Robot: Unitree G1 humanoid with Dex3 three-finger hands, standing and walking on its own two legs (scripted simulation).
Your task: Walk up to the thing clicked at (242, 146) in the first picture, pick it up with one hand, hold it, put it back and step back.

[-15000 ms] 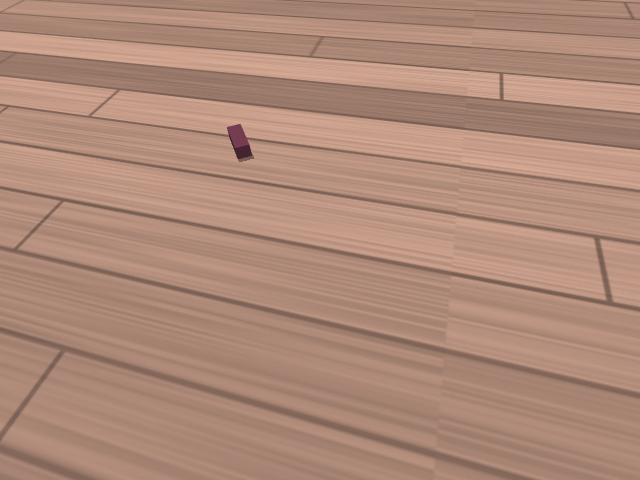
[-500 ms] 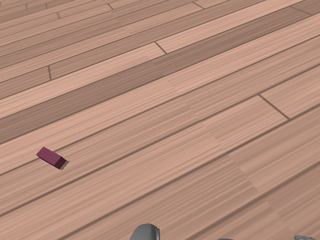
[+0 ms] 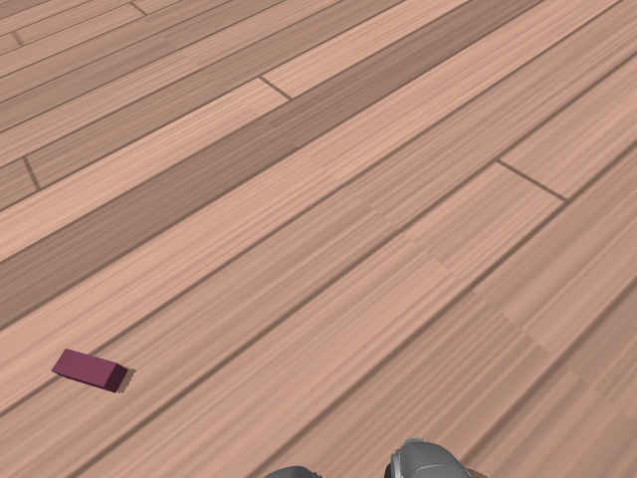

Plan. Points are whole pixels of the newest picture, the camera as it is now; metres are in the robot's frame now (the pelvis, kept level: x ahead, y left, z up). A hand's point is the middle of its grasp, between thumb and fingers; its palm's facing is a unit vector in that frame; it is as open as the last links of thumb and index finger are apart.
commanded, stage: walk up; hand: left
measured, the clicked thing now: (90, 370) +0.54 +0.81 -0.70
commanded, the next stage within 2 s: none
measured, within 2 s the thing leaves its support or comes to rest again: neither
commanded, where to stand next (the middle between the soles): +0.09 +0.66 m, yaw -19 degrees
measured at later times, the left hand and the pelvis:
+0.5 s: hand out of the picture +0.14 +0.55 -0.12, palm faces -0.14 -0.80 -0.59, open 7.4 cm; pelvis +0.02 +0.24 +0.00, yaw -6 degrees
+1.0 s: hand out of the picture +0.15 +0.82 -0.13, palm faces -0.16 -0.73 -0.66, open 7.4 cm; pelvis +0.01 +0.49 -0.03, yaw -11 degrees
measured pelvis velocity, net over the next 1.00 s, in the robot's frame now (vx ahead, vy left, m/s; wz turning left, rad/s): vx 0.01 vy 0.49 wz -0.20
